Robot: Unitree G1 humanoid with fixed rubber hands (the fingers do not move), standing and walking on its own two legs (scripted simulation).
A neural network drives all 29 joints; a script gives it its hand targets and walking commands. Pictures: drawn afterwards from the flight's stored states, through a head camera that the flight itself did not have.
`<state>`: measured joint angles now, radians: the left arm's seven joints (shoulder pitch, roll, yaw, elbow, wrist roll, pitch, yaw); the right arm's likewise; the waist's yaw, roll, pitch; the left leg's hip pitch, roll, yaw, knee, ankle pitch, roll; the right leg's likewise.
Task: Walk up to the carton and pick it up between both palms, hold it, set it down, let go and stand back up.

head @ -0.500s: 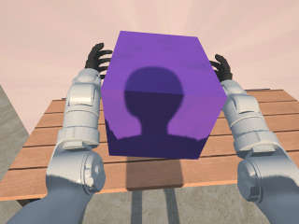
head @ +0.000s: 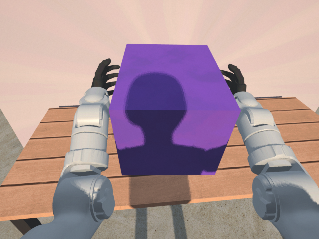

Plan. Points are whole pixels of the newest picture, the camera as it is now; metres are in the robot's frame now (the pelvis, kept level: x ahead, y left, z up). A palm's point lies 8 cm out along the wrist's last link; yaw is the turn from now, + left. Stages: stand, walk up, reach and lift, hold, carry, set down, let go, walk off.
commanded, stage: set down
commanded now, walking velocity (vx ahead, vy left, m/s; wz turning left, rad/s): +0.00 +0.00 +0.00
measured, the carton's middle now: (167, 105) +0.43 -0.01 +0.19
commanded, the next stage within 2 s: none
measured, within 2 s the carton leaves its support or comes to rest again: neither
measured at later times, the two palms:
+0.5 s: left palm (108, 96) +0.42 +0.15 +0.22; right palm (233, 104) +0.40 -0.18 +0.20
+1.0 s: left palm (113, 102) +0.43 +0.14 +0.19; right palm (233, 113) +0.41 -0.19 +0.17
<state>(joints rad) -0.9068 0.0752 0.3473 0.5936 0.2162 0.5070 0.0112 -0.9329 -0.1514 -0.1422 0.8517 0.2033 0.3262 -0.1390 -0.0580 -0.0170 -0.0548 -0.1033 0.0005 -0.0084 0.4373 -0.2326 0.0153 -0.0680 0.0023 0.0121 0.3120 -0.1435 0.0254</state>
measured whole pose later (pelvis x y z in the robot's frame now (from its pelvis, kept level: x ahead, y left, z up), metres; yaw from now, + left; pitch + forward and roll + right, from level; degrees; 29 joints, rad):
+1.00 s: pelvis +0.01 +0.00 +0.00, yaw +0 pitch -4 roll -2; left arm -0.90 0.06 0.35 0.74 0.22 0.32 0.02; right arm -0.84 -0.09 -0.29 0.86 0.02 0.18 -0.07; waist -0.06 -0.02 0.01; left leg -0.11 0.00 -0.01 0.44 -0.25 0.02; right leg -0.08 0.00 0.01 0.31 -0.16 0.03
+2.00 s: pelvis +0.02 +0.00 +0.00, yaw +0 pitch +1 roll -2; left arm -0.90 0.05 0.35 0.91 0.24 0.14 0.02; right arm -0.78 -0.04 -0.45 0.87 -0.16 0.07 0.00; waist -0.06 -0.02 -0.01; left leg -0.20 0.00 -0.01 0.44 -0.25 0.02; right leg -0.17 0.00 0.01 0.31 -0.16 0.03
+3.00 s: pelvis +0.03 +0.00 +0.00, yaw +0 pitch +4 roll -2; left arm -0.84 0.03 0.36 0.96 0.27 -0.03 0.02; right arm -0.73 -0.01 -0.51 0.87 -0.23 -0.08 0.02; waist -0.06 -0.02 -0.01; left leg -0.27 0.00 -0.01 0.44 -0.25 0.02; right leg -0.23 0.00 0.01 0.31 -0.16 0.03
